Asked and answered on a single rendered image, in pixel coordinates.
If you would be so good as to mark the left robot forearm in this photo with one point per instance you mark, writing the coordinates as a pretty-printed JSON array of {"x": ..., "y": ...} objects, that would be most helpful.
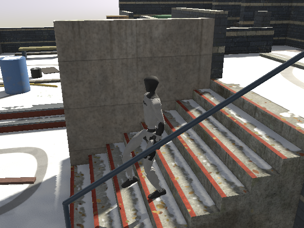
[{"x": 158, "y": 133}]

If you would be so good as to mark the robot left upper arm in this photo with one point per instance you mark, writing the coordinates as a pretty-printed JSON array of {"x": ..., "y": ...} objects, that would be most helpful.
[{"x": 156, "y": 105}]

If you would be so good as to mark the robot right shin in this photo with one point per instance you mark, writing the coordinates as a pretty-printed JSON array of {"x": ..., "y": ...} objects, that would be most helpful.
[{"x": 129, "y": 171}]

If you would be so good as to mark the left robot hand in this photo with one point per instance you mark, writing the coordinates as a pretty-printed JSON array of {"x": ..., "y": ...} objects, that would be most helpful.
[{"x": 151, "y": 155}]

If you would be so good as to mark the robot head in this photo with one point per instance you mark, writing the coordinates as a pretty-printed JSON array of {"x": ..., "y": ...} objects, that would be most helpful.
[{"x": 151, "y": 83}]

